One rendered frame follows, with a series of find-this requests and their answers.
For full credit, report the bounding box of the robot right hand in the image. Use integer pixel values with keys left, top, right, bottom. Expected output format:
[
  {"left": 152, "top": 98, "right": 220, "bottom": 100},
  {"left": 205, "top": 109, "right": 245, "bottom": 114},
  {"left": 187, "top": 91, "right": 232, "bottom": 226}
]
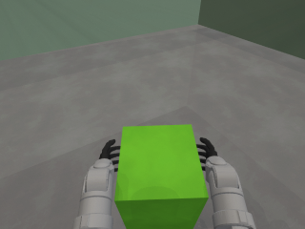
[{"left": 196, "top": 137, "right": 217, "bottom": 171}]

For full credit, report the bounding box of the robot left hand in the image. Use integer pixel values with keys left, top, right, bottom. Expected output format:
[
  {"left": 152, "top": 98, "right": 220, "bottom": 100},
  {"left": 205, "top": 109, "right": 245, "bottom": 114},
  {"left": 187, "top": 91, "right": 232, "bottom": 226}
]
[{"left": 99, "top": 139, "right": 121, "bottom": 172}]

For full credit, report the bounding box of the robot left forearm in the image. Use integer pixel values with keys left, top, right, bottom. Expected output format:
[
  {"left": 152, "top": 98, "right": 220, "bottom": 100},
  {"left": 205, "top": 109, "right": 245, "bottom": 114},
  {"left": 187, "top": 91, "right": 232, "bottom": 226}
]
[{"left": 72, "top": 158, "right": 115, "bottom": 229}]

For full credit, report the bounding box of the carton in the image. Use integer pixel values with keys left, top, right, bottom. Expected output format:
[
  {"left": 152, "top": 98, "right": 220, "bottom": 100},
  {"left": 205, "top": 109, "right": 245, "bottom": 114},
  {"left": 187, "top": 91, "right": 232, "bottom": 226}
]
[{"left": 114, "top": 124, "right": 209, "bottom": 229}]

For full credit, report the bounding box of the robot right forearm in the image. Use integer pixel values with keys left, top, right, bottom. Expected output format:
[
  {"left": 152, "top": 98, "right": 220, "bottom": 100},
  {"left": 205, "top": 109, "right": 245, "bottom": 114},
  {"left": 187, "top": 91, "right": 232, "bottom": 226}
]
[{"left": 205, "top": 156, "right": 256, "bottom": 229}]

